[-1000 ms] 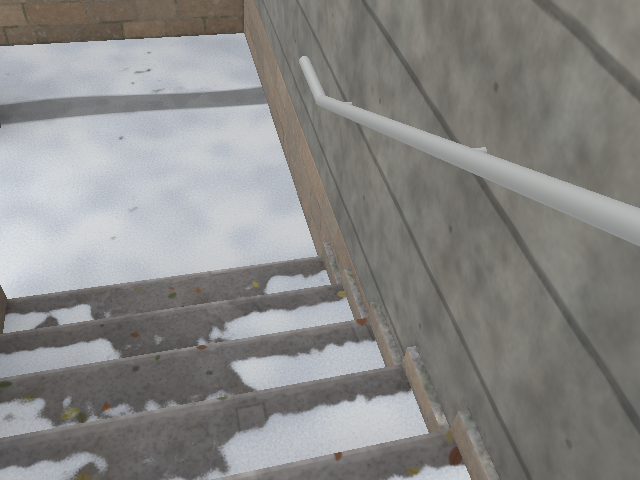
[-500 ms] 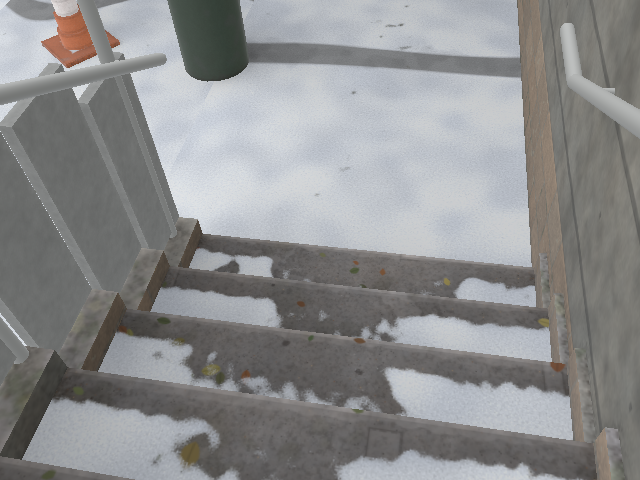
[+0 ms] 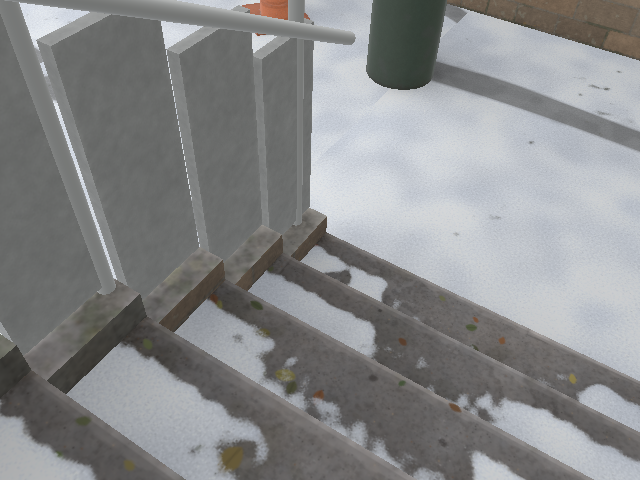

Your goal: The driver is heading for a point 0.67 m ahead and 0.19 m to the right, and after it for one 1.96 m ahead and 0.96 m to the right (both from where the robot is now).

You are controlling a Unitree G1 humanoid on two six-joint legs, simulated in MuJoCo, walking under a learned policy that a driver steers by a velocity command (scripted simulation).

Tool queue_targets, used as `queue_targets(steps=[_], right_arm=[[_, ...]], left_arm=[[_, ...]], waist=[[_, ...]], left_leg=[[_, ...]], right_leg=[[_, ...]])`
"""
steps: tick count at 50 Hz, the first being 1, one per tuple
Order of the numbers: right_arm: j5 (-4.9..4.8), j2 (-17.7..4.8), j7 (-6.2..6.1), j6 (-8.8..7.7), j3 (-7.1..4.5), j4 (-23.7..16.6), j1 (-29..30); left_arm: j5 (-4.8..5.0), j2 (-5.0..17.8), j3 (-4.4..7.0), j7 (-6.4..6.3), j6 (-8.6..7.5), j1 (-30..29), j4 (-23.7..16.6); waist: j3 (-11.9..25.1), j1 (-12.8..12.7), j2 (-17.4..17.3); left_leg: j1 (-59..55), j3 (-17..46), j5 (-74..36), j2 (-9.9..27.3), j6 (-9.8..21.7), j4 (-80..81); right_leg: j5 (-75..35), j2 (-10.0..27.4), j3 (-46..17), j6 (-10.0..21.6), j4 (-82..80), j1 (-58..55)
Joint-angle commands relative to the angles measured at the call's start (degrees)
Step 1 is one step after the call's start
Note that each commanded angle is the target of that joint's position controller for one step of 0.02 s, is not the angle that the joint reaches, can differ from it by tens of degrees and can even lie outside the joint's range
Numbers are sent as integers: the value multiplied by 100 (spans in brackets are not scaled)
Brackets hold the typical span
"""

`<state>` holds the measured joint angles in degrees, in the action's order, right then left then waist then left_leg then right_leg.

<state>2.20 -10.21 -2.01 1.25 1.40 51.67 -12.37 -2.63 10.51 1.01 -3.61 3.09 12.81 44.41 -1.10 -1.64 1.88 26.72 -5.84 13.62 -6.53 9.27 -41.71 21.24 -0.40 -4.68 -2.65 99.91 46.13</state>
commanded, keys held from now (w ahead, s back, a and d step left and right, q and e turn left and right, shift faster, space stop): e+shift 0.04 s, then w+e+shift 0.46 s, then w+q+shift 0.50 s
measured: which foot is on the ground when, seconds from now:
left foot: down 0.00-0.48, up 0.50-0.96, down 0.98-1.00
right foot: up 0.00-0.48, down 0.50-0.96, up 0.98-1.00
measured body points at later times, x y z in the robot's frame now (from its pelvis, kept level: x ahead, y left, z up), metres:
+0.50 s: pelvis +0.05 -0.12 +0.00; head +0.02 -0.14 +0.45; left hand +0.31 +0.07 -0.05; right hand +0.08 -0.44 -0.11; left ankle +0.09 +0.04 -0.69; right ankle +0.00 -0.21 -0.71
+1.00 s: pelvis +0.34 -0.28 -0.14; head +0.34 -0.28 +0.31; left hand +0.33 +0.01 -0.27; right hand +0.38 -0.55 -0.26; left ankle +0.37 -0.26 -0.87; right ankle +0.09 -0.27 -0.59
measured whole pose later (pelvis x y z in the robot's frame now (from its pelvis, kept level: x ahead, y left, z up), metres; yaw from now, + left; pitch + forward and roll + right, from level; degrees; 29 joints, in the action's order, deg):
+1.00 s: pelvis +0.34 -0.28 -0.14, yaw -13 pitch +0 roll -2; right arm 1.5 -14.3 1.9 -1.4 -3.2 49.4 -10.8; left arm -2.6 14.5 3.2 -3.6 -2.1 30.2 55.3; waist -0.8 -0.1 -2.6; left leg 17.0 -3.9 8.2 -5.8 11.1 -29.9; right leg 38.8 -0.2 11.8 4.0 99.1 10.0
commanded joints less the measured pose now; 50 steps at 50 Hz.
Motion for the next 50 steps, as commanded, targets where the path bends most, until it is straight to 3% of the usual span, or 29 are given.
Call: queue_targets(steps=[1,4,6,10,13,17,20,22,23,24,25,26,27,28,29,30,33,34,35,36,37,38,40,44,46,47,48,49,50], right_arm=[[-7,-742,-171,-40,-12,-473,-241],[-11,-1110,-128,-21,-186,-510,-734],[-2,-1179,-128,-88,-241,-568,-695],[-106,-1352,-48,-341,-416,-649,-301],[-127,-1453,1,-426,-567,-752,-273],[15,-1587,18,-360,-661,-887,-314],[-59,-1801,72,-279,-753,-1103,-16],[-64,-1643,97,-209,-731,-1111,41],[15,-1495,79,-146,-646,-1284,370],[83,-1264,96,-24,-571,-1347,630],[168,-629,140,45,-335,-1596,897],[205,-440,259,-26,-237,-2157,1123],[228,-780,323,-307,-329,-2478,1654],[133,-955,314,-330,-417,-2193,1278],[143,-1026,301,-304,-487,-1836,880],[156,-924,260,-255,-474,-1528,567],[-92,-606,232,-71,-424,-1400,752],[-95,-684,247,-127,-476,-1209,511],[-116,-947,320,-248,-558,-1134,630],[-204,-1058,449,-359,-619,-1013,802],[-258,-875,501,-396,-587,-939,1035],[-169,-769,568,-387,-558,-911,1200],[-161,-411,673,-286,-448,-931,1476],[-29,-467,575,-203,-428,-758,1314],[133,-674,434,-78,-538,-379,55],[167,-936,383,-112,-651,-36,-1029],[60,-1043,338,-188,-734,195,-1844],[-246,-975,315,-204,-690,324,-2134],[-167,-1623,262,-328,-690,426,-2090]], left_arm=[[84,525,106,53,89,-199,-526],[31,635,129,121,76,-636,-912],[-5,765,186,198,52,-689,-994],[85,647,201,343,127,-660,-1161],[125,697,232,420,205,-739,-1357],[195,594,157,505,185,-1203,-1652],[352,669,205,592,177,-837,-1549],[434,673,202,592,102,-511,-1412],[518,739,222,595,64,244,-1002],[583,676,188,589,-20,1228,-490],[500,644,47,563,-121,1290,-496],[611,1613,164,508,-153,904,-960],[366,1977,395,349,-222,1451,-847],[161,1828,389,200,-320,1455,-730],[38,1729,410,228,-397,1233,-688],[142,1498,373,238,-425,1131,-665],[134,1124,279,258,-538,1241,-423],[117,1401,369,269,-623,1483,-205],[86,1462,442,297,-690,1672,-142],[137,1192,400,280,-752,1496,-73],[163,1123,402,259,-823,1645,28],[237,977,365,226,-889,1599,157],[316,801,319,232,-870,1585,242],[226,911,330,198,-771,2033,567],[32,1232,305,58,-648,1839,736],[-49,1302,294,-25,-582,1747,804],[-54,1299,360,-77,-551,1282,843],[-112,906,340,-76,-550,205,725],[-17,435,248,-85,-703,395,195]], waist=[[396,226,-369],[282,344,-801],[69,212,-669],[-92,-6,-857],[-91,24,-640],[133,304,-1018],[203,136,-1206],[-16,150,-835],[-224,-150,-78],[-481,-549,1079],[-1014,-567,2115],[-633,-450,3233],[-181,-690,1686],[-13,-326,866],[347,-52,199],[472,100,-35],[63,29,105],[163,54,464],[-15,8,123],[-79,70,-243],[-167,-88,80],[-268,-18,-70],[-492,-118,277],[-1249,-371,68],[-491,180,443],[-251,694,498],[126,1428,-465],[-480,1867,-719],[-282,967,-1499]], left_leg=[[-214,2512,550,2187,676,1709],[-1037,3116,3723,2232,226,2188],[-804,3179,4607,2399,51,2520],[121,2050,3921,2496,-78,2656],[-292,1460,3523,2744,-293,2548],[-588,262,3076,2909,-697,2623],[-389,-523,2924,2977,-819,2930],[-617,-573,2595,3137,-713,2258],[-440,-780,2511,2985,-718,1211],[277,-1242,1705,2367,-820,-1028],[2296,-845,2781,1766,-884,-3564],[3907,126,2575,735,-1144,-4048],[4369,926,1771,965,-1069,-4119],[4327,1013,1328,984,-1003,-3905],[4179,1028,1038,1023,-927,-3939],[4084,1030,699,1112,-875,-3864],[3051,1395,-490,636,-900,-2942],[2724,1490,-1025,535,-829,-2777],[2539,1388,-1348,462,-699,-2400],[2286,1577,-2790,474,-557,-1233],[2215,1230,-3254,276,-484,-947],[1697,1172,-3937,282,-498,-465],[925,785,-4446,253,-461,-69],[-179,-250,-3110,6,-285,323],[-1096,-520,-1819,-91,56,777],[-2225,-441,-1353,15,240,1064],[-3792,528,-1906,596,740,1558],[-3549,1003,-1623,695,886,2000],[-4541,1579,-5599,1159,831,-190]], right_leg=[[-388,-202,-103,-152,321,710],[-128,-221,-218,-48,375,2150],[-457,-69,-239,-50,1,2144],[-1175,-62,-28,-66,-12,1091],[-1274,159,-119,34,-756,950],[-771,471,490,240,-3363,-403],[540,561,1150,548,-4310,-1996],[789,660,1128,656,-4999,-2322],[737,362,1371,764,-5872,-2778],[867,-374,1533,826,-6131,-3232],[1047,159,-421,1157,-5946,-3145],[902,1094,-3292,1730,-7834,-3656],[1415,1902,-4622,2031,-8808,-4235],[1150,1932,-4262,2126,-8039,-4468],[806,1689,-3528,1946,-7196,-4693],[833,1588,-2968,1825,-6779,-4639],[-555,1313,-1646,1308,-7022,-3496],[-768,1395,-1353,1227,-7040,-3647],[-1018,1369,-1102,1083,-6963,-3641],[-168,876,-431,849,-6414,-3638],[-268,885,-281,761,-6506,-3764],[196,813,11,855,-6430,-3345],[-13,867,250,965,-6411,-2987],[-2075,944,847,723,-5896,-2697],[-6030,1023,1195,718,-3976,-3790],[-6546,1183,1106,779,-2267,-3232],[-3274,793,1141,658,454,-1910],[1082,-18,1366,821,2033,-729],[2055,85,851,608,2202,992]])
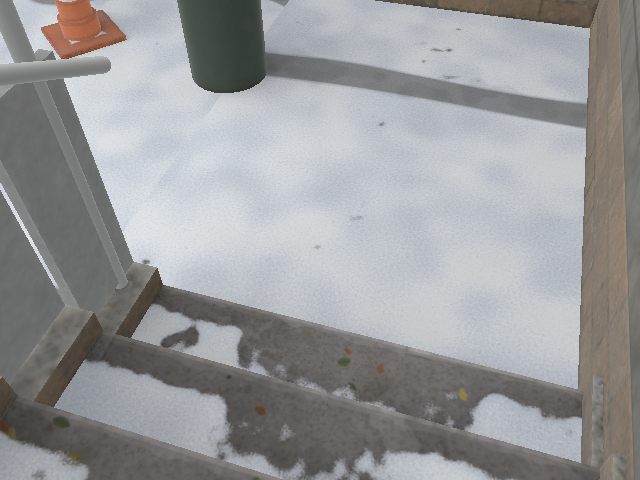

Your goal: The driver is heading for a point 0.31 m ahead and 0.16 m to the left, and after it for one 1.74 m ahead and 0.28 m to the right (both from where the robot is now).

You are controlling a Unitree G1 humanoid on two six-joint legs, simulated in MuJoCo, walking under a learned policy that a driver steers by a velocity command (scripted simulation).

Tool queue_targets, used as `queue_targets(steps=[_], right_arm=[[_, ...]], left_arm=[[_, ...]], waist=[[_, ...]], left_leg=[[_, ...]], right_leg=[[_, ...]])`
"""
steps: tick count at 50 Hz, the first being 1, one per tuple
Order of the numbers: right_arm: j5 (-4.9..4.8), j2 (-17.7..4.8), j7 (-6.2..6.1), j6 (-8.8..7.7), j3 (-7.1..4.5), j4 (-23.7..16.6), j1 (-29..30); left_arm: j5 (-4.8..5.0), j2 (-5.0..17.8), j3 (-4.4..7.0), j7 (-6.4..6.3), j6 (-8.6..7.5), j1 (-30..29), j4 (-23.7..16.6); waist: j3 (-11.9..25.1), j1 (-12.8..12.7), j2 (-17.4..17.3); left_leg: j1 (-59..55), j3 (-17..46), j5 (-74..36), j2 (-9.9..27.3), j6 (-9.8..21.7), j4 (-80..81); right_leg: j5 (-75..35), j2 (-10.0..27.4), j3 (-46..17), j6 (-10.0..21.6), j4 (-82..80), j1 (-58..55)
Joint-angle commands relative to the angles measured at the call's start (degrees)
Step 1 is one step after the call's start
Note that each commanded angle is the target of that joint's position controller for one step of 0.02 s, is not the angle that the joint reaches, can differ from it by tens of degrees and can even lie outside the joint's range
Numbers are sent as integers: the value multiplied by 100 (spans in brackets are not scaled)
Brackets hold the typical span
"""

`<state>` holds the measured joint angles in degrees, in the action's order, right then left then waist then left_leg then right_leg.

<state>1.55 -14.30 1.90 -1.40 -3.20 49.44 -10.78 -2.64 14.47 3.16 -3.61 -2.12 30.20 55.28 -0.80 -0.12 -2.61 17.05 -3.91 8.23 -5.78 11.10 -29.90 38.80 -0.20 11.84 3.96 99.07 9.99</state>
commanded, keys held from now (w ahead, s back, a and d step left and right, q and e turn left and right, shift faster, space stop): w+q+shift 0.18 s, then w+e+shift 0.82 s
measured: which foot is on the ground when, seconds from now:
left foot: down 0.00-0.32, up 0.34-0.70, down 0.72-1.00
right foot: up 0.00-0.30, down 0.32-0.72, up 0.74-1.00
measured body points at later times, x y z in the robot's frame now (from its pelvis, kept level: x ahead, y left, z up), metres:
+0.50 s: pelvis +0.44 -0.04 -0.21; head +0.42 -0.05 +0.24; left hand +0.25 +0.16 -0.34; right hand +0.70 -0.21 -0.29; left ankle +0.51 +0.11 -0.83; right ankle +0.38 -0.14 -0.90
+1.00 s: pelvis +0.88 -0.01 -0.41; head +0.90 -0.03 +0.04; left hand +1.11 +0.25 -0.49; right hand +0.72 -0.26 -0.54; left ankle +0.72 +0.13 -1.07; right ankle +1.02 -0.14 -1.09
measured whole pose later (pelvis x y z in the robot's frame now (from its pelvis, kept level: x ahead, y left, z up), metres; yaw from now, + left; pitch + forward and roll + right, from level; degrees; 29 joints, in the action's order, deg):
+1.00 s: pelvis +0.88 -0.01 -0.41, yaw -12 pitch +1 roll +3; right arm 0.5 -16.7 -1.6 -7.8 -4.9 61.2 -29.4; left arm -1.8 21.3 6.0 3.7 -2.0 6.2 46.4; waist -1.9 3.1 1.4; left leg 5.1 -12.0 44.4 2.3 -2.2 -49.1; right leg -23.3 3.8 2.4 6.9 47.3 41.2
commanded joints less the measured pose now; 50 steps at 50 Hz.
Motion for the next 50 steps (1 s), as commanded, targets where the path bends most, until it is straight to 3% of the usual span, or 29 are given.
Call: queue_targets(steps=[1,2,3,4,6,8,11,13,16,17,18,19,20,21,22,23,26,28,32,35,37,38,39,40,41,44,46,48,50], right_arm=[[-219,-1262,-129,-85,-220,615,-2611],[-96,-1413,-177,-45,-387,619,-2483],[20,-853,-216,-110,-231,381,-1770],[-52,-658,-300,-110,-112,113,-960],[94,-830,-251,-195,-162,-131,-776],[-207,-340,-303,-330,-65,28,-680],[-356,-564,-272,-245,-74,163,-797],[-118,-547,-263,-212,-58,313,-907],[60,-792,-231,-220,-188,289,293],[129,45,-314,-226,-28,-31,984],[-140,408,-371,-356,156,-558,47],[106,247,-368,-374,243,-406,-389],[410,-6,-354,-342,235,-257,-298],[525,-139,-292,-299,255,-566,410],[517,-378,-262,-225,234,-794,1413],[356,-440,-161,-191,241,-933,1761],[346,-172,40,-107,248,-234,1024],[171,-178,-58,-321,167,-405,1426],[-135,200,-6,-330,283,-625,1523],[-120,-265,-212,-448,26,-300,-454],[220,-847,-196,-480,-110,107,-1941],[116,-728,-78,-517,-151,138,-1986],[55,-840,-81,-537,-293,129,-1861],[101,-372,-132,-493,-206,-7,-1320],[194,-431,-184,-626,-240,150,-1256],[-72,-151,-250,-730,-94,405,-979],[-91,-699,-261,-681,-222,329,-674],[-138,375,-316,-856,48,650,-872],[-91,-162,-392,-832,-11,602,-548]], left_arm=[[89,517,21,23,-302,-1176,-1420],[-9,636,36,161,-431,-1408,-1278],[-61,1060,180,157,-459,-1816,-992],[-118,937,194,230,-391,-1887,-994],[-135,726,91,289,-189,-2103,-955],[-9,607,65,381,-225,-1965,-999],[174,225,-92,522,-199,-1632,-939],[329,238,-92,427,-188,-1337,-813],[312,823,277,176,-206,2102,144],[352,557,117,296,-187,1979,386],[147,373,-71,340,-229,1182,87],[185,460,33,380,-292,1036,120],[262,472,17,401,-395,672,-2],[112,1056,147,262,-530,59,-113],[33,688,10,163,-642,-435,-133],[-86,587,-39,60,-612,-665,-381],[236,1014,122,214,-487,-75,-370],[429,178,-64,246,-490,69,-198],[317,245,-43,293,-305,837,227],[178,706,66,127,-42,458,302],[510,230,58,76,-49,682,-216],[481,231,-48,-12,-48,846,-262],[220,336,-59,27,-13,256,-336],[19,603,98,203,-25,-414,-462],[-140,543,184,270,-38,-812,-593],[-118,109,185,449,101,-1634,-868],[-142,-5,97,573,155,-1333,-904],[131,-131,22,831,-56,-1810,-968],[189,-157,-35,974,16,-1893,-924]], waist=[[885,867,-264],[822,856,72],[23,581,1181],[-492,-26,1110],[-555,-70,309],[-167,-295,223],[128,-217,-282],[-168,-169,-439],[49,-2298,854],[-645,-1990,1448],[-252,-536,2586],[410,-321,1798],[-18,-69,530],[-12,161,1068],[-872,265,348],[-1080,279,-10],[-461,205,392],[-662,-83,236],[-533,-633,426],[95,424,474],[1377,336,-214],[2069,419,-320],[1965,606,-567],[1254,492,418],[529,422,-486],[-653,-72,316],[-152,-275,-602],[-270,-332,81],[-391,-387,-7]], left_leg=[[-5077,3244,-3765,1621,1573,-888],[-4423,4799,-207,2274,1976,6],[-2982,4581,947,2218,1616,410],[-930,4197,1327,1818,1467,684],[1369,3514,-523,1133,1221,733],[2058,2495,270,136,456,-312],[2158,1938,397,-215,92,-1341],[1785,1792,150,-224,87,-2166],[2530,790,-389,-592,-68,-8417],[3880,643,3212,-1084,15,-10218],[5273,1505,2948,-852,114,-9771],[5487,1356,2720,-224,162,-8903],[5428,1070,2547,329,-5,-8080],[5476,1477,1820,688,-361,-6697],[5138,1579,933,966,-819,-5369],[3473,1335,-252,1028,-1031,-3366],[1064,205,-1498,547,-946,-3683],[1268,563,-4115,664,-707,-1668],[-526,0,-3191,131,-1073,217],[-2315,929,-3385,880,-943,1740],[-6040,1948,-6828,2896,-382,-1548],[-6393,2359,-6022,3265,-174,-1726],[-5771,2910,-3431,3310,406,-1164],[-3955,2180,-981,2588,136,-95],[-2908,2730,-1920,2936,316,-403],[-54,1838,-1598,2676,-70,61],[70,1130,-2159,2667,-187,-227],[1136,-491,864,1631,-1081,-836],[1762,-784,1012,1542,-1133,-924]], right_leg=[[-136,141,-1714,-364,651,5691],[184,367,-2185,-369,-67,6098],[-751,677,-2373,-459,-1570,5692],[-1290,668,-2277,-758,-3147,4450],[-2525,272,-1281,-836,-3643,2212],[-6294,485,-1661,-562,-5382,1005],[-6736,8,-1175,-297,-5825,-448],[-6339,-259,-738,-290,-5978,-585],[-6115,345,-1024,587,-7906,-2957],[-6275,743,-1723,528,-7020,-2393],[-8219,1176,-2910,665,-5418,-3118],[-5949,1577,-3968,1140,-6228,-3142],[-4164,1525,-4108,1290,-6624,-2037],[-1854,2025,-5793,1644,-7217,-1241],[-1635,1678,-5873,1638,-7755,378],[-1621,1270,-5491,1593,-7944,1912],[-3957,915,-4175,1391,-7326,2830],[-2141,62,-3628,1070,-6212,2328],[-2299,-317,-3275,732,-5297,1557],[-4282,-410,-3061,799,-2075,1081],[618,-569,-2331,527,1086,4307],[225,-67,-2059,520,1144,5139],[-172,188,-1847,503,1069,5619],[-1261,452,-1751,554,-438,5050],[-1917,605,-2051,496,-772,4868],[-2911,915,-1970,62,-3453,3530],[-3545,476,-920,166,-2906,2834],[-7609,506,-1119,364,-5656,1501],[-7851,-22,-357,307,-5843,19]])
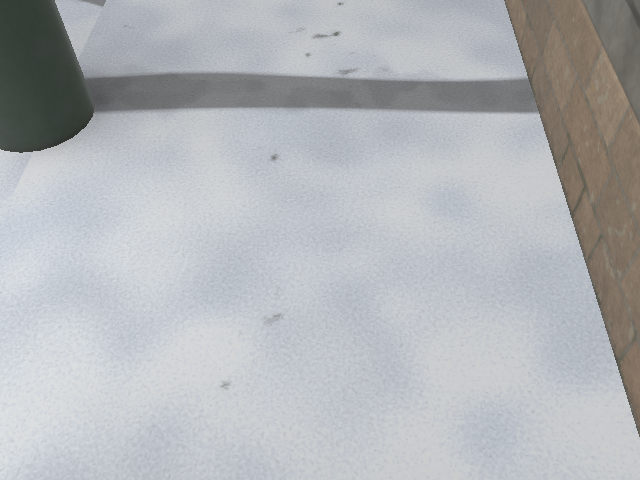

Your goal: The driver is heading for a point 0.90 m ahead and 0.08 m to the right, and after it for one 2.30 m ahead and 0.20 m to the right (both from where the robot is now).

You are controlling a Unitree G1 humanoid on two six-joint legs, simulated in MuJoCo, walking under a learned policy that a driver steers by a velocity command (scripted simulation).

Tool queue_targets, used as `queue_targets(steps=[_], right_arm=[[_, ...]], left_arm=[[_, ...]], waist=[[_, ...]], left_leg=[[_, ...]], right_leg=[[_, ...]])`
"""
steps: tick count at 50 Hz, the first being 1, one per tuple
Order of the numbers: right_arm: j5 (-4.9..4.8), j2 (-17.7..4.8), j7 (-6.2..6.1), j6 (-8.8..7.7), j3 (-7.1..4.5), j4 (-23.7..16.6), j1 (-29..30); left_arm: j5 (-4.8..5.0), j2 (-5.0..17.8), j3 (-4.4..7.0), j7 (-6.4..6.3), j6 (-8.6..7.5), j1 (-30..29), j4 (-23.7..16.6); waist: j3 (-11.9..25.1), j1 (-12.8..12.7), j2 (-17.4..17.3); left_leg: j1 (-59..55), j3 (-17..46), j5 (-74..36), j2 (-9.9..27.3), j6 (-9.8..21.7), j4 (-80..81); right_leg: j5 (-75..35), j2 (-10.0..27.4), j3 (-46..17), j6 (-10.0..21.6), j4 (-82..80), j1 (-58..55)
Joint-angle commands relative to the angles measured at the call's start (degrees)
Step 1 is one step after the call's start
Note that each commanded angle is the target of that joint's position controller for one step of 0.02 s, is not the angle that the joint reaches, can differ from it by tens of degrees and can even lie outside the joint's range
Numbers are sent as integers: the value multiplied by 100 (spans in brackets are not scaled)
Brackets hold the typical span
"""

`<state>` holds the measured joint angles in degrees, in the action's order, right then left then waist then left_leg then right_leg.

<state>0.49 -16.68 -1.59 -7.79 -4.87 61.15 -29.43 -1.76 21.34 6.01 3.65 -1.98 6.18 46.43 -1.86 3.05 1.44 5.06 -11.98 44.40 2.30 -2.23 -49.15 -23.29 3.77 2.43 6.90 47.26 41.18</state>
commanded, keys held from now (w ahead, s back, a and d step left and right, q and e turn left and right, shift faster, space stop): w+e+shift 0.30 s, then w+q+shift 0.70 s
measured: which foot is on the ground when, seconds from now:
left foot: down 0.00-0.08, up 0.10-0.50, down 0.52-0.94, up 0.96-1.00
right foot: up 0.00-0.08, down 0.10-0.52, up 0.54-0.92, down 0.94-1.00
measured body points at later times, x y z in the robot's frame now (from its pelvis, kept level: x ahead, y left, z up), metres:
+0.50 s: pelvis +0.46 -0.03 -0.23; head +0.46 -0.01 +0.22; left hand +0.55 +0.21 -0.38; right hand +0.53 -0.33 -0.33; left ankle +0.65 +0.02 -0.96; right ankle +0.18 -0.03 -0.81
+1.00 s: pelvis +0.91 -0.12 -0.28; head +0.95 -0.12 +0.17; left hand +1.18 +0.08 -0.34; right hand +0.86 -0.39 -0.42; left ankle +0.71 -0.01 -0.91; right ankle +1.01 -0.24 -1.00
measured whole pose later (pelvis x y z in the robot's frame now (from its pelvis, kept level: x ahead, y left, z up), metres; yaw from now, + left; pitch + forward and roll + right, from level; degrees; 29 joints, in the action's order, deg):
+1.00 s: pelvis +0.91 -0.12 -0.28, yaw +1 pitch +2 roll -1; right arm -1.0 -15.2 0.6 -3.3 -4.9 53.0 -25.8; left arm -3.0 12.6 -0.2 -0.9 -6.0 -3.4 39.2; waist -2.2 5.8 -2.1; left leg 10.0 8.3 23.0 -6.4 7.3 -62.0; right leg 9.5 -0.9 0.2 0.3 33.7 27.0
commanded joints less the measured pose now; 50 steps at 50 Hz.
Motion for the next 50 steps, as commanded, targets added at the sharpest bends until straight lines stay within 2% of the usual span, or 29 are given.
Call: queue_targets(steps=[1,4,5,6,7,8,10,12,14,15,16,19,22,24,25,26,27,28,29,30,32,35,41,45,46,47,48,49,50], right_arm=[[76,-100,-99,-98,111,-452,1228],[149,-656,-78,221,83,-315,564],[227,-615,-168,358,30,-290,1037],[156,-203,-207,336,91,-783,978],[265,-207,-161,319,197,-1263,725],[425,-525,-91,309,142,-1340,881],[494,-483,7,306,100,-1331,960],[337,-609,60,496,52,-1565,1926],[264,-434,121,482,80,-1329,1433],[164,-414,151,400,57,-1414,1811],[264,-209,233,335,126,-1373,1744],[89,6,358,321,189,-1488,2280],[-41,-21,312,384,178,-1637,2724],[-69,-316,251,384,-2,-1289,1606],[41,-568,246,382,-123,-898,555],[155,-768,283,427,-274,-481,-799],[200,-466,453,480,-152,-42,-1528],[198,-338,520,482,-94,-213,-1322],[107,-802,361,509,-241,-331,-673],[154,-322,325,477,-127,-559,-166],[166,-221,136,274,6,-458,218],[35,-322,77,224,11,-576,368],[-118,-273,237,285,-84,-723,-295],[-90,-695,215,295,-186,-898,39],[-73,-758,276,247,-213,-1024,335],[-55,-329,294,172,-112,-1267,534],[-383,244,260,213,37,-1574,-57],[-219,-204,172,343,17,-1501,147],[-51,-341,196,428,-29,-1490,724]], left_arm=[[104,-669,-297,189,136,676,85],[-126,140,-29,-208,316,2642,705],[-117,523,115,-252,302,3307,864],[-22,1122,110,-274,217,2966,918],[174,1092,60,-330,109,2925,770],[215,900,66,-345,115,2624,640],[17,675,-34,-386,-10,1849,459],[-25,442,-144,-447,-150,765,109],[-135,515,-73,-369,-323,965,257],[89,99,-152,-413,-384,971,404],[197,-121,-222,-464,-409,778,400],[191,-170,-276,-443,-460,1312,587],[-145,-114,-251,-511,-364,2072,902],[-279,126,-218,-504,-349,2052,935],[-202,67,-236,-510,-320,1987,948],[-116,-63,-210,-461,-336,1373,875],[-151,-812,-351,-395,-421,897,642],[24,-833,-444,-380,-453,1184,9],[1,-610,-530,-340,-527,862,-95],[-162,-161,-436,-335,-528,116,-4],[-222,-300,-473,-238,-441,-545,-301],[-195,-488,-625,-193,-297,-797,-542],[69,-510,-703,-239,-316,-1868,-1043],[90,-73,-483,-391,-393,-473,-830],[36,198,-357,-462,-430,654,-567],[-125,694,-183,-593,-434,1900,-431],[-245,932,-129,-578,-409,1571,-521],[-199,540,-83,-536,-345,1018,-581],[-143,-41,-215,-495,-351,671,-610]], waist=[[-261,-760,-565],[402,-1586,-72],[20,-2210,478],[-218,-1392,1497],[809,-1040,692],[941,-963,-554],[356,-410,-368],[-803,17,-773],[-425,105,-416],[-362,-11,-451],[-105,76,-278],[-326,-404,97],[-834,-806,174],[-378,-314,-21],[-171,73,-68],[174,937,-461],[90,894,-1577],[839,230,-2088],[1010,369,-2338],[123,367,-533],[-544,-217,75],[-551,-374,-601],[-293,233,-323],[795,-532,-306],[1344,-1123,-249],[2188,-1555,362],[2923,-893,1924],[2143,-783,1268],[1173,-790,497]], left_leg=[[2879,-174,-3605,784,207,473],[2089,-203,-6566,927,402,-3696],[3185,-75,-2812,321,381,-6858],[5010,311,172,-54,307,-7936],[5608,995,-258,300,128,-6896],[5686,1414,-533,447,174,-5963],[5884,1956,-895,528,45,-4343],[3796,1916,-2185,558,-439,-1634],[2569,1480,-4615,315,-264,-1313],[2195,1676,-6200,348,-122,-224],[1427,1664,-7400,343,52,500],[1500,1409,-7354,234,297,1402],[2442,1213,-6303,302,527,2434],[1656,1102,-5856,206,792,3016],[804,886,-5177,11,943,2972],[-804,1064,-4905,12,1398,2810],[-2186,1714,-5790,507,1446,1114],[-3302,3957,-4631,1212,1942,1402],[-3225,5732,-982,1975,2531,3109],[-1719,5552,-420,1627,2208,3653],[436,5083,-1477,1086,1977,3564],[1747,3880,-3668,465,1933,4017],[303,3409,-6085,164,1456,3761],[135,3229,-7582,-33,1065,1882],[872,3173,-7006,-253,979,621],[1674,2753,-4920,-500,1022,-1118],[3118,2188,-1550,-959,876,-2728],[3914,1885,-2090,-404,997,-3108],[4011,1744,-2528,-195,987,-2947]], right_leg=[[-1139,-639,908,6,-482,-3609],[883,-973,1000,542,-1399,-5398],[1330,-317,-194,1217,-2275,-5935],[-3355,272,-611,985,-251,-6550],[-3625,841,-1787,1475,-368,-7224],[-494,958,-2934,1818,-1219,-6738],[3247,1456,-4507,2127,-1807,-4883],[3662,885,-4049,1954,-2583,-1395],[2052,339,-3217,1712,-2013,-815],[3142,-243,-2694,1339,-1629,-605],[4300,-620,-2183,957,-1268,-473],[4270,-582,-2066,771,-645,-1397],[2996,-357,-2083,744,101,-3152],[705,-185,-1827,758,1141,-4025],[-498,-42,-1614,740,2362,-3823],[225,-516,-948,552,4989,-2545],[6238,-1384,-367,362,7497,173],[5885,-1181,-620,251,7339,1850],[5142,-714,-597,162,6056,2576],[4631,-301,-691,41,5150,1968],[3883,-8,-819,-361,3308,973],[3162,105,-470,-835,1016,-500],[1865,-329,-272,-778,-1197,-1042],[2698,-709,-296,-518,-1941,-3516],[3069,-354,-580,-404,-1768,-4941],[4996,971,-1811,-202,-1760,-6232],[6175,2459,-4920,468,-2790,-7114],[7162,2224,-5103,573,-3096,-6402],[6473,1855,-3983,436,-3144,-5537]])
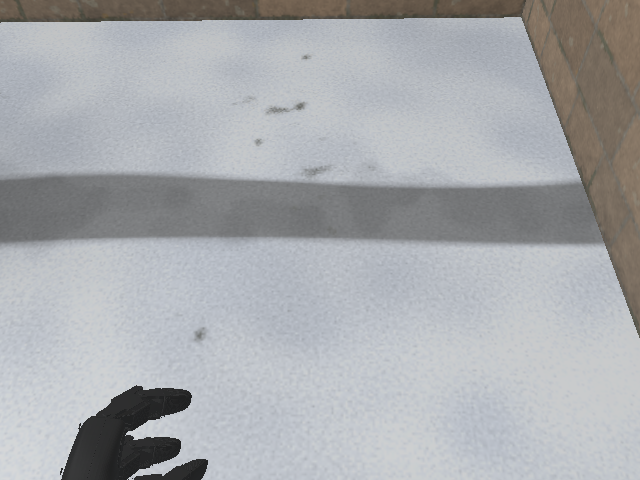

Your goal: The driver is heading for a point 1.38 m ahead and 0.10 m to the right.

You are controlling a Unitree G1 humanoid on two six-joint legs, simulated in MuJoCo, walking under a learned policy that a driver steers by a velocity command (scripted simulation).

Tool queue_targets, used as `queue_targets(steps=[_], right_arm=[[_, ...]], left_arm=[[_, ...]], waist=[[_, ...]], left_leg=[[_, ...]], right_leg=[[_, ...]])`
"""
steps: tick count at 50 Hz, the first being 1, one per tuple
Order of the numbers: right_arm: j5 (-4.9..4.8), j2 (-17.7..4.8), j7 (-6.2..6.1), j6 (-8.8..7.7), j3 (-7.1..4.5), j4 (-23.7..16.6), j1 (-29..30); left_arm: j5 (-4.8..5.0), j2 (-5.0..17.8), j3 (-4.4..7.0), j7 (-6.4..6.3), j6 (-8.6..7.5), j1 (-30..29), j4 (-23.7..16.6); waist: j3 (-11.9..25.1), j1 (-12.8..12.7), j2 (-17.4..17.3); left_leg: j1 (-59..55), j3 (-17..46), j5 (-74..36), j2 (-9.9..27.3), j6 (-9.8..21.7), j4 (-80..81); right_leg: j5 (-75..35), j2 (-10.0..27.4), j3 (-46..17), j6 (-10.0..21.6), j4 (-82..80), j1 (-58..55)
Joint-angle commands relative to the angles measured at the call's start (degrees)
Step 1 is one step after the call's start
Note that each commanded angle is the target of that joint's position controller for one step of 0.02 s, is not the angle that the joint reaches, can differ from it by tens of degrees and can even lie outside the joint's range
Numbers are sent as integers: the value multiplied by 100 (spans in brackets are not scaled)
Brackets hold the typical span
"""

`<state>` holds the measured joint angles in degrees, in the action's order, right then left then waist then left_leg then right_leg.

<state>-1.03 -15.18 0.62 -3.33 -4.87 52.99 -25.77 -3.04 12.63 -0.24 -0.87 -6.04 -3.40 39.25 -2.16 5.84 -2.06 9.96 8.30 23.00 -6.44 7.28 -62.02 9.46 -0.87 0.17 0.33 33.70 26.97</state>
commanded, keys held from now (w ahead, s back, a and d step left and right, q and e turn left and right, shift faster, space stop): w+q+shift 0.12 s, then w+shift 0.06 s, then w+e+shift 0.82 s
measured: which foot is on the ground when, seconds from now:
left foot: up 0.00-0.34, down 0.36-0.80, up 0.82-1.00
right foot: down 0.00-0.36, up 0.38-0.80, down 0.82-1.00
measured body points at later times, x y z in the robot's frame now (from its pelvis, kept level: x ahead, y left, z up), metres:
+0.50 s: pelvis +0.45 +0.07 +0.01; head +0.47 +0.08 +0.46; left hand +0.42 +0.33 -0.13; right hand +0.61 -0.16 -0.10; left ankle +0.45 +0.15 -0.72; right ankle +0.34 -0.10 -0.60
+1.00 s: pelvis +0.91 +0.04 +0.01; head +0.93 +0.04 +0.46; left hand +0.98 +0.32 -0.12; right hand +1.06 -0.23 -0.06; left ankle +0.98 +0.22 -0.62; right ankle +0.90 +0.04 -0.72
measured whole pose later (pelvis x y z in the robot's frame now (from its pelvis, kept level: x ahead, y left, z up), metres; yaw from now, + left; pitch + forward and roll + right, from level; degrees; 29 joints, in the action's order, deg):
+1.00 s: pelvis +0.91 +0.04 +0.01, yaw -19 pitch +0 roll -1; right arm 3.9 -11.8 0.1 -4.3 1.9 35.2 -2.7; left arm -0.5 17.8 4.0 0.2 -1.7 25.3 49.6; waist -2.1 -3.1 0.2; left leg 35.0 6.8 20.3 6.3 -2.6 -72.2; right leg 14.5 -13.9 -1.8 12.1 27.5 11.8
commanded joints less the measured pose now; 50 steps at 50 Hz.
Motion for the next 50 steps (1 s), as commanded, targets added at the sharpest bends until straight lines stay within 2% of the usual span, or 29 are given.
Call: queue_targets(steps=[1,3,5,8,10,12,14,16,17,18,19,20,21,22,25,27,30,33,36,37,39,40,41,42,43,44,45,47,50], right_arm=[[188,-418,33,33,-40,-740,622],[343,-183,193,164,5,-931,933],[304,28,260,271,106,-1265,1322],[373,-10,369,296,215,-1785,1930],[343,-110,417,223,291,-1940,2217],[363,-166,483,196,350,-2036,2609],[344,-397,415,162,307,-2025,2627],[457,-633,263,89,224,-1826,1893],[464,-825,165,65,121,-1443,766],[554,-1277,63,51,-23,-1150,-115],[654,-1844,-25,-12,-112,-1156,-145],[537,-1778,-44,-10,-131,-1320,-187],[451,-1330,-52,-43,-49,-1183,240],[410,-1012,-38,-109,30,-1113,600],[317,-485,-32,-238,161,-935,798],[178,-347,-7,-345,183,-749,709],[182,-219,-10,-435,220,-600,651],[218,-353,-100,-447,223,-551,711],[167,-829,-224,-418,148,-496,433],[202,-1041,-293,-341,89,-562,500],[290,-1432,-368,-127,-39,-775,1031],[298,-1446,-308,-36,-66,-878,1320],[298,-852,-163,-54,42,-928,1640],[276,-309,-109,-188,246,-1628,817],[288,-445,-106,-355,334,-1838,928],[314,-687,-98,-450,328,-1786,1268],[344,-696,-89,-434,326,-1825,1517],[534,-608,-96,-179,399,-1790,1480],[527,-477,-37,46,489,-2084,2068]], left_arm=[[8,606,351,-28,35,1588,250],[26,454,301,-79,-75,1868,542],[138,356,311,-31,-182,2157,790],[172,444,313,79,-267,2172,936],[134,596,325,126,-297,2079,951],[204,896,356,175,-315,2361,1103],[243,1310,373,153,-230,2612,1231],[227,1636,409,70,-78,2849,1397],[213,1759,423,30,5,2722,1367],[196,1575,383,31,23,2757,1259],[215,505,191,127,30,3277,987],[456,902,298,70,26,3275,802],[426,1142,383,52,49,2564,728],[395,915,328,103,57,2447,721],[264,517,307,250,352,2740,934],[237,385,323,321,501,2271,727],[237,241,255,416,524,1432,314],[290,336,209,515,503,1004,146],[215,504,197,556,480,841,-17],[240,682,247,533,497,1237,90],[249,1186,478,444,532,3178,580],[270,1458,655,323,534,4218,905],[465,1608,803,203,610,3708,882],[217,2255,858,219,658,2984,609],[189,2260,914,173,651,2873,363],[154,1704,802,92,609,2836,440],[168,1404,708,73,542,2715,554],[234,1328,634,38,346,2469,509],[297,1387,614,89,148,2462,437]], waist=[[584,-973,388],[203,-812,529],[138,-705,714],[-94,-460,563],[-304,-364,397],[-527,-450,240],[-589,-348,425],[60,115,676],[687,668,720],[1200,982,641],[1931,250,-991],[2749,313,-721],[1534,169,-91],[710,-72,-105],[159,-605,-179],[-183,-708,-158],[-517,-742,-278],[-509,-789,5],[-436,-930,-109],[-102,-1163,-284],[838,-2186,-494],[1191,-2611,-186],[503,-2276,1122],[1060,-964,1893],[1756,-1188,1174],[748,-1058,111],[235,-765,-388],[-118,-388,-491],[-307,-423,-318]], left_leg=[[3390,-325,-542,831,8,-1420],[3278,-344,-661,1063,-76,-1164],[3560,-434,-714,1234,-101,-1078],[3633,-506,-1402,1304,-118,-505],[3097,-606,-2064,1182,-87,649],[1916,-1082,-2536,817,36,1763],[1548,-1428,-2114,530,96,2215],[502,-1457,-1514,272,194,2497],[-814,-1265,-1455,247,232,2852],[-2346,-629,-844,826,239,2840],[-3629,1616,38,2749,218,3051],[-3589,3499,437,3377,374,4088],[-2623,2482,196,2935,240,4321],[-1711,1683,-388,2705,214,4511],[-409,168,-1158,2233,-40,5032],[-359,-489,-1694,2128,-173,5302],[-236,-1643,-3160,1759,-395,5527],[-438,-2426,-4270,1444,-569,5663],[-1052,-2649,-7277,1723,-705,5039],[-1309,-2596,-8099,1818,-726,4529],[-1049,-2377,-8983,2040,-636,2120],[-320,-2266,-7591,1860,-549,98],[1204,-2114,-1537,542,-632,-2403],[3306,-1218,556,139,-910,-3913],[4006,-277,398,327,-818,-3860],[4146,-197,31,657,-759,-3146],[3786,-192,-193,927,-774,-2379],[3051,-260,-172,1180,-924,-1659],[2523,-619,-472,1364,-1141,-190]], right_leg=[[2059,2094,-2891,1006,-1930,-3331],[958,1725,-1696,750,-2065,-2606],[204,1668,-1091,605,-2197,-2567],[-1258,1583,-252,603,-2517,-2187],[-1657,1330,394,559,-2836,-1748],[-1986,1286,631,704,-3530,-1263],[-4444,1416,709,828,-3073,-1916],[-6566,1566,604,773,-1495,-2584],[-6281,1461,576,709,-111,-2311],[-4536,1113,525,655,1687,-1168],[1890,257,266,610,4060,499],[1660,2,-569,687,5103,1112],[832,360,-538,696,4929,1487],[502,547,-419,658,4544,1466],[322,845,-375,529,4179,845],[249,973,-321,488,4014,1324],[-586,902,75,486,3341,1634],[-1348,577,604,685,2119,1235],[-1523,63,1225,968,1032,397],[-1263,-157,1309,1031,993,-91],[-524,-467,1029,1277,1048,-2050],[-157,-441,522,1502,540,-3307],[37,-137,-327,1676,55,-3540],[-868,951,-3211,2720,-246,-4600],[1149,1569,-4941,3161,-1655,-5002],[1737,1539,-4930,2723,-2211,-4028],[1432,1302,-4331,2387,-2183,-3069],[370,768,-3275,2146,-2160,-1697],[-252,198,-2446,2031,-2458,-611]])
